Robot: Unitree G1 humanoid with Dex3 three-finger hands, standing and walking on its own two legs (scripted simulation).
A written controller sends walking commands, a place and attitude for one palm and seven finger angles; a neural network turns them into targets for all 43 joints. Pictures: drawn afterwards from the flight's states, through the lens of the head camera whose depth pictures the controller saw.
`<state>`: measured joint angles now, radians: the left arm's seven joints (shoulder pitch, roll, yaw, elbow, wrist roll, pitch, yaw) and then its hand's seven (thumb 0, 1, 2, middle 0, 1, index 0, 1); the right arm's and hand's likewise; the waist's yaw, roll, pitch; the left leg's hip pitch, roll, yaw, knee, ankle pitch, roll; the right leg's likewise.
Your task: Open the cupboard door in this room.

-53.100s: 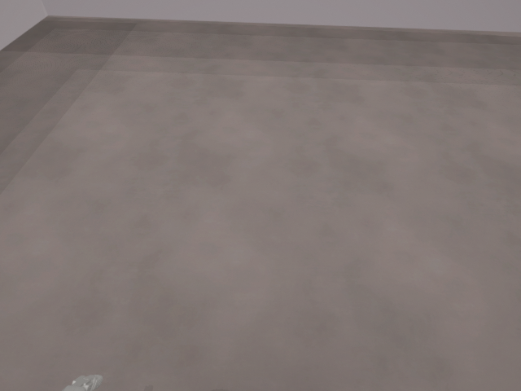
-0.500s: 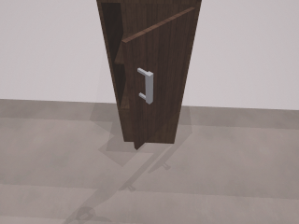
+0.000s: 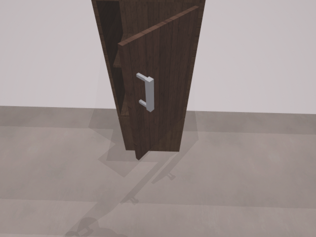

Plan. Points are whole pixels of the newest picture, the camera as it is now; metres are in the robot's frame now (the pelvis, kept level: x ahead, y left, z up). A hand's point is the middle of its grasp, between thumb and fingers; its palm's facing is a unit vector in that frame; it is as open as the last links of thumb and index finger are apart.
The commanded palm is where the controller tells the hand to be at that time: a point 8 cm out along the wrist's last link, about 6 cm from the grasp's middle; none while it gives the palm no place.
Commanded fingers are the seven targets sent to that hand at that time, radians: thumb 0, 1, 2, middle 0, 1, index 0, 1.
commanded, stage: walk to a spot facing it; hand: left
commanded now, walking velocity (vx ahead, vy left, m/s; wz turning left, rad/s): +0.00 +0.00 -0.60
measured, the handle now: (145, 92) +0.52 +0.08 +0.06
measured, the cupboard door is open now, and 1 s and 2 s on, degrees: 51 51 51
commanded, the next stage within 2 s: none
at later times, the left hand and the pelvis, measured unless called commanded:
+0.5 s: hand out of the picture +0.12 +0.16 -0.16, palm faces -0.19 -0.93 -0.32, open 7.3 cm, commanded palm none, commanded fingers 0.00 0.90 0.90 -0.20 -0.30 -0.20 -0.30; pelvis -0.01 -0.03 -0.01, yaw -15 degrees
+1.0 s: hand (128, 220) +0.20 +0.11 -0.17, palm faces -0.49 -0.85 -0.21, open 7.4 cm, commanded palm none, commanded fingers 0.00 0.90 0.90 -0.20 -0.30 -0.20 -0.30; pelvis +0.02 -0.03 +0.00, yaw -33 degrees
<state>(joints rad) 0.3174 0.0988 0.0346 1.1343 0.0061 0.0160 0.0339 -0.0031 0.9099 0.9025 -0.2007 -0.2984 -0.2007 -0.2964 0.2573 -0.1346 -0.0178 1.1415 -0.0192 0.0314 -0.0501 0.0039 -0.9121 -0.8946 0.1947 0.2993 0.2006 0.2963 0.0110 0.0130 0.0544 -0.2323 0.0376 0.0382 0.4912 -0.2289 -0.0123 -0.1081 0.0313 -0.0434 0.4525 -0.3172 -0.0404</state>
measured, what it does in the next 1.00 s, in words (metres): steps on the spot, turning right: right foot, then left foot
